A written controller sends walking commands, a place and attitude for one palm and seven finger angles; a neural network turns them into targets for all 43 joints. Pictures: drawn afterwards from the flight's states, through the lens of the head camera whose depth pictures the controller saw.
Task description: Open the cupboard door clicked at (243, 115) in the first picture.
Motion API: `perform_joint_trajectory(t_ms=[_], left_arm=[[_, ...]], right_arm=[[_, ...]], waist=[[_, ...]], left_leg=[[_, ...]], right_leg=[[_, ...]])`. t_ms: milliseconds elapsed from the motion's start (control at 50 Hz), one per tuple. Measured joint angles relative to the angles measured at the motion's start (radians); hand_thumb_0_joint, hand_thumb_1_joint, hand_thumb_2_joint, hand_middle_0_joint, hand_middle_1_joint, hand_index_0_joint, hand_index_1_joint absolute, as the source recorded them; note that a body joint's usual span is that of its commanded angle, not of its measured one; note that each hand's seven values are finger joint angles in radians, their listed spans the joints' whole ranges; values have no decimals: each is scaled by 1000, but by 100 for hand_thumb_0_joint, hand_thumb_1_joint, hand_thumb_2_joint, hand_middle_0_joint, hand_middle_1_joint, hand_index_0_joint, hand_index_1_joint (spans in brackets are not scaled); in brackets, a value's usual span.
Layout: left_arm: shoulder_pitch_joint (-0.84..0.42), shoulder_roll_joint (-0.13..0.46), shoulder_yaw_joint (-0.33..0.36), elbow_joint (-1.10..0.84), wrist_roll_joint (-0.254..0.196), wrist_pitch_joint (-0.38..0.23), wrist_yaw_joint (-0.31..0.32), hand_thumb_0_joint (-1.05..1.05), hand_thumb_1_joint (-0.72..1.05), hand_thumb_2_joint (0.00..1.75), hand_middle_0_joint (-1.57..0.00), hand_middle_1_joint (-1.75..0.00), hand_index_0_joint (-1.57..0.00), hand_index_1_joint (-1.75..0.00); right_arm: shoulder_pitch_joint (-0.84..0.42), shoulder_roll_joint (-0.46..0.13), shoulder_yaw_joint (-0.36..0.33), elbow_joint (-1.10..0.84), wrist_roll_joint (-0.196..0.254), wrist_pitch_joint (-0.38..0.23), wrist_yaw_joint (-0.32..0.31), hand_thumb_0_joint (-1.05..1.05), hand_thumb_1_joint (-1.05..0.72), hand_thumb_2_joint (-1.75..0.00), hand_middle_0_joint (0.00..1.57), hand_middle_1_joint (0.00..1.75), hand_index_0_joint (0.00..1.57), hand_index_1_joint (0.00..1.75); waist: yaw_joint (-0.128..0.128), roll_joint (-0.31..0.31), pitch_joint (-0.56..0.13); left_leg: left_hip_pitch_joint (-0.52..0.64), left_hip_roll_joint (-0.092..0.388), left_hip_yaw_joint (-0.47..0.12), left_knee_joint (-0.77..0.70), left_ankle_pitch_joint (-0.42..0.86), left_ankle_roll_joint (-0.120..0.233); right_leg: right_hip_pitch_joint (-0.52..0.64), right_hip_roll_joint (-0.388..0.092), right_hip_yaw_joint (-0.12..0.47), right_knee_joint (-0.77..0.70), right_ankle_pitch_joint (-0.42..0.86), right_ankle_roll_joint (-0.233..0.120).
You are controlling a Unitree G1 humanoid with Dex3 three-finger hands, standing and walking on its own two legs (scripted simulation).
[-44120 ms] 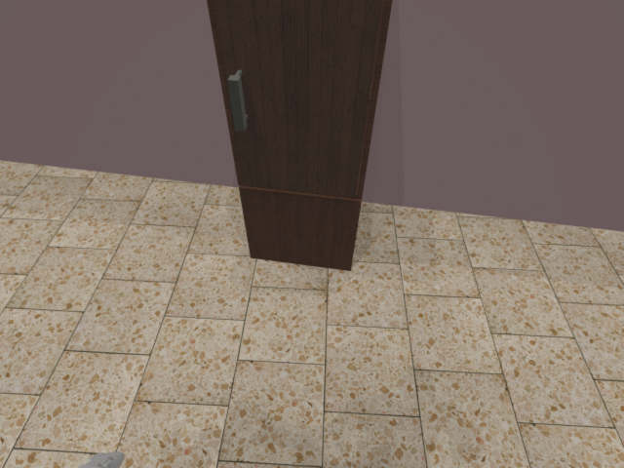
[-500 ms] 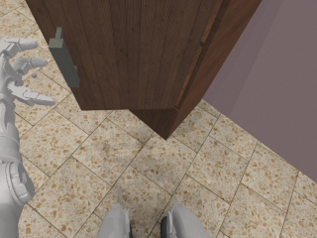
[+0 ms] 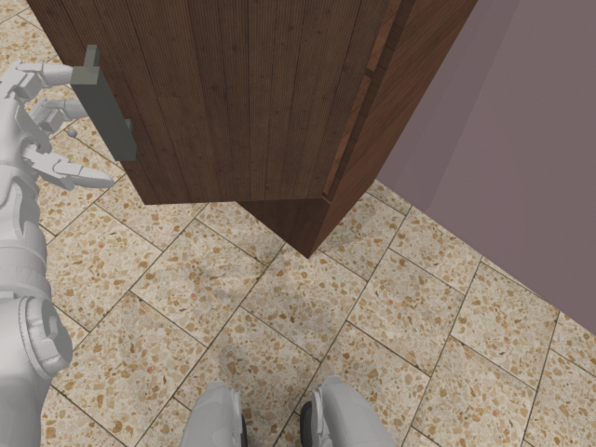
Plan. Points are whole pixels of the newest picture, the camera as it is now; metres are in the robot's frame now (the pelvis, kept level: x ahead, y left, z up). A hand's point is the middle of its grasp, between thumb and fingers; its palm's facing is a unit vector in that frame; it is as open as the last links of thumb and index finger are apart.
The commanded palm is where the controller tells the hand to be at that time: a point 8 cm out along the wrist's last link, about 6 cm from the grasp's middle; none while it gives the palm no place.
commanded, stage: slide the fingers in behind the handle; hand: left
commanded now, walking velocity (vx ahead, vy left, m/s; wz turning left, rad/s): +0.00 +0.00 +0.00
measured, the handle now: (110, 106) +0.54 +0.22 +0.06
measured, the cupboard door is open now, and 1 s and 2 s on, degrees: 45 45 45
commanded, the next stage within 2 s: close the thumb around the handle in 1.22 s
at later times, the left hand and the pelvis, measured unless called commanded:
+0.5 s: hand (96, 134) +0.49 +0.23 +0.06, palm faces +0.04 -1.00 -0.02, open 14.0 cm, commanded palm +0.47 +0.26 +0.06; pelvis +0.01 +0.00 +0.00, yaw +0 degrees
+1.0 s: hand (124, 133) +0.49 +0.19 +0.06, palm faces +0.06 -1.00 -0.02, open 14.0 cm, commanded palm +0.47 +0.23 +0.06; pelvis +0.00 +0.00 +0.00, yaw +1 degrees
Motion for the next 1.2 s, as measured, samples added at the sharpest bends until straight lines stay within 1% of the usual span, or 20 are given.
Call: perform_joint_trajectory(t_ms=[80,140,220,320,420,480,520,600,700,760,860,940,1020,1120,1200], left_arm=[[0,-8,-11,-5,3,-3,23,-1,-50,30,-30,-120,-31,-121],[4,-16,-26,-11,2,-6,25,-1,-50,30,-30,-120,-31,-121],[6,-32,-25,-9,-2,-7,26,-1,-50,30,-30,-120,-31,-121],[14,-55,-46,-18,3,-15,49,-1,-50,30,-30,-120,-30,-121],[10,-76,-51,-18,4,-23,79,-1,-50,30,-30,-120,-30,-121],[12,-85,-69,-25,9,-27,89,-1,-50,30,-30,-120,-30,-121],[15,-98,-83,-36,8,-29,91,-1,-50,30,-30,-120,-30,-121],[26,-129,-89,-49,5,-32,102,-1,-50,30,-30,-120,-30,-120],[33,-151,-85,-43,21,-35,137,-1,-50,30,-30,-120,-30,-120],[39,-155,-86,-44,28,-45,156,-1,-50,30,-30,-120,-30,-120],[39,-169,-106,-46,25,-60,167,-1,-50,30,-30,-120,-30,-120],[31,-171,-95,-30,26,-59,177,-1,-50,30,-30,-120,-29,-120],[29,-160,-94,-27,29,-59,177,-1,-50,30,-30,-120,-29,-120],[29,-160,-99,-26,16,-61,174,-1,-50,30,-30,-120,-27,-120],[22,-155,-97,-22,20,-64,169,-1,-50,30,-30,-120,-27,-120]], right_arm=[[4,3,-4,4,-2,-3,3,1,-91,-90,20,30,20,30],[4,4,-5,9,-3,-3,5,1,-91,-90,20,30,20,30],[0,5,-6,10,-3,-3,5,1,-91,-90,20,30,20,30],[-3,6,-11,7,-6,-6,9,1,-91,-90,20,30,20,30],[-9,8,-12,9,-9,-7,13,1,-91,-90,20,30,20,30],[-11,11,-15,12,-11,-7,16,1,-91,-90,20,30,20,30],[-11,13,-17,15,-12,-7,18,1,-91,-90,20,30,20,30],[-12,18,-19,15,-11,-2,23,1,-91,-90,20,30,20,30],[-11,22,-17,4,-13,1,28,1,-91,-90,20,30,20,30],[-9,24,-18,0,-14,-1,31,1,-91,-90,20,30,20,30],[-5,23,-22,8,-14,0,34,1,-91,-90,20,30,20,30],[-6,20,-22,14,-14,2,33,1,-91,-90,20,30,20,30],[-5,18,-24,12,-14,1,31,1,-91,-90,20,30,20,30],[-5,14,-27,18,-12,-2,28,1,-91,-90,20,30,20,30],[-7,10,-27,20,-11,-5,26,1,-91,-90,20,30,20,30]], waist=[[2,1,0],[5,1,-3],[4,0,-6],[6,1,-8],[8,1,-9],[11,2,-10],[13,3,-11],[14,4,-17],[8,6,-19],[6,7,-19],[12,10,-18],[12,11,-20],[10,11,-16],[13,10,-15],[13,9,-13]], left_leg=[[1,-1,-1,-2,1,-1],[3,-2,-1,-5,1,-1],[8,-2,-1,-7,-1,0],[14,-5,0,-9,-3,1],[13,-8,-1,-7,-4,2],[14,-10,-1,-7,-4,2],[17,-10,-2,-9,-4,2],[30,-10,3,-17,-4,2],[42,-9,9,-22,-4,1],[44,-9,11,-23,-4,0],[46,-11,10,-22,-3,-3],[45,-11,10,-23,-1,-5],[43,-11,10,-22,1,-7],[43,-10,8,-24,4,-11],[38,-10,4,-23,5,-13]], right_leg=[[1,-1,-1,-2,0,0],[4,-1,-1,-4,-1,0],[9,-1,0,-7,-1,0],[15,-3,1,-8,-4,2],[14,-6,1,-5,-7,3],[16,-8,0,-5,-8,3],[19,-8,0,-7,-8,3],[29,-7,5,-13,-7,4],[36,-7,11,-12,-8,4],[36,-7,13,-8,-9,3],[36,-8,12,-4,-12,0],[33,-9,13,1,-12,-2],[29,-8,12,4,-12,-6],[27,-7,11,5,-12,-9],[24,-7,7,7,-13,-11]])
